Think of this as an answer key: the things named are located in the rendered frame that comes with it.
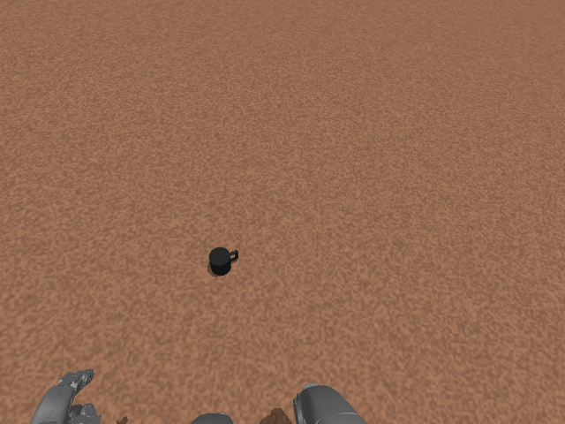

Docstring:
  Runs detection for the mug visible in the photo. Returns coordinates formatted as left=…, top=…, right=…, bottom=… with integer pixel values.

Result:
left=209, top=247, right=238, bottom=276

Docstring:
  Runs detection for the left robot hand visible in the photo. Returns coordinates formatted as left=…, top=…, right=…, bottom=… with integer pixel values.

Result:
left=29, top=369, right=102, bottom=424

